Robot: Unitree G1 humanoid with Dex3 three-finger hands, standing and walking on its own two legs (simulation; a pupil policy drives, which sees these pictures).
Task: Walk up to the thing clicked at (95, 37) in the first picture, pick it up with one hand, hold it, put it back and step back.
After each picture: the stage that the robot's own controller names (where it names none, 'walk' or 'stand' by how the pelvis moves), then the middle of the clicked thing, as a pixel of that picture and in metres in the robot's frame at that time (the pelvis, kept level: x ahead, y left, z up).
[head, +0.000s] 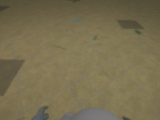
stand; (95, 38) +1.99 -0.23 -0.72
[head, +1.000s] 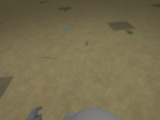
walk; (86, 43) +1.84 +0.14 -0.69
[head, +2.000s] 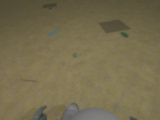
walk; (75, 55) +1.23 +0.35 -0.72
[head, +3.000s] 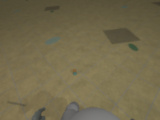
walk; (74, 72) +0.82 +0.27 -0.72
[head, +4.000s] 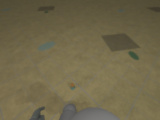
walk; (72, 86) +0.55 +0.21 -0.72
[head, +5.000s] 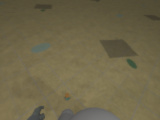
stand; (67, 96) +0.40 +0.19 -0.71
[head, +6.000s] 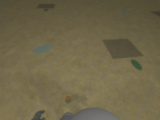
stand; (68, 99) +0.35 +0.19 -0.72
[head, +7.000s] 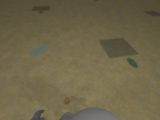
stand; (67, 100) +0.34 +0.22 -0.72
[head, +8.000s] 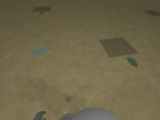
stand; (68, 98) +0.38 +0.21 -0.73
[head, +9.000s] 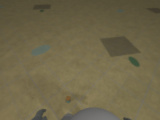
stand; (68, 99) +0.35 +0.21 -0.73
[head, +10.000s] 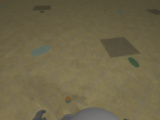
go down; (68, 99) +0.35 +0.21 -0.73
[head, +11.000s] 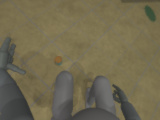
go down; (58, 60) +0.43 +0.24 -0.36
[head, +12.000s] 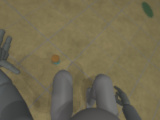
go down; (56, 60) +0.42 +0.26 -0.31
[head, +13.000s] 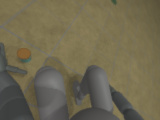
close in; (25, 55) +0.40 +0.30 -0.22
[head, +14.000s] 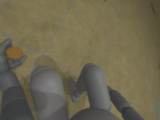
close; (15, 55) +0.40 +0.31 -0.22
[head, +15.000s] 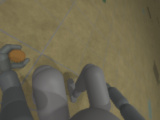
lift; (17, 57) +0.37 +0.30 -0.22
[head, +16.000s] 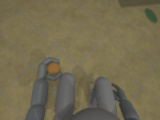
lift; (55, 70) +0.31 +0.23 -0.05
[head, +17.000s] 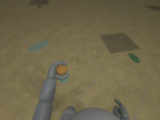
hold; (62, 74) +0.33 +0.17 +0.03
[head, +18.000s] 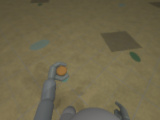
hold; (62, 74) +0.33 +0.17 +0.01
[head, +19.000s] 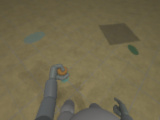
crouch; (63, 74) +0.34 +0.16 -0.04
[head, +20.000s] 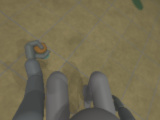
lower; (42, 51) +0.45 +0.26 -0.11
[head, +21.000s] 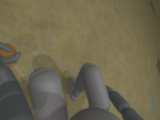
lower; (9, 54) +0.40 +0.32 -0.22
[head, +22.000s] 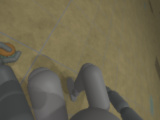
lower; (9, 53) +0.40 +0.32 -0.22
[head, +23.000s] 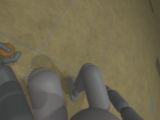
lower; (9, 54) +0.40 +0.32 -0.22
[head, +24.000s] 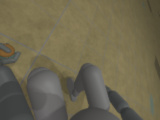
lower; (8, 54) +0.40 +0.32 -0.22
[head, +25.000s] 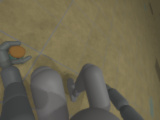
open; (16, 54) +0.39 +0.30 -0.23
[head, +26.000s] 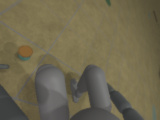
stand; (25, 53) +0.39 +0.29 -0.23
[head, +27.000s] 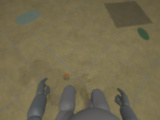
walk; (66, 77) +0.40 +0.21 -0.53
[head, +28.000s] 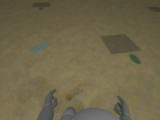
stand; (68, 97) +0.37 +0.19 -0.66
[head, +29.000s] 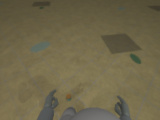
stand; (68, 97) +0.36 +0.19 -0.67
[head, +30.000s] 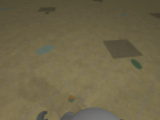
stand; (71, 98) +0.38 +0.17 -0.72
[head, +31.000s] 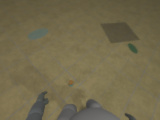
walk; (71, 83) +0.45 +0.13 -0.71
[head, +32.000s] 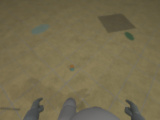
walk; (72, 67) +0.69 +0.23 -0.69
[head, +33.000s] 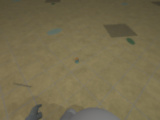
stand; (77, 60) +1.04 +0.21 -0.70
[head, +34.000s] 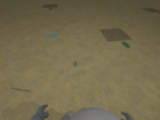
stand; (75, 63) +1.04 +0.21 -0.72
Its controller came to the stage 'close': yes
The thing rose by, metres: 0.71
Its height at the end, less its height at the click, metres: +0.00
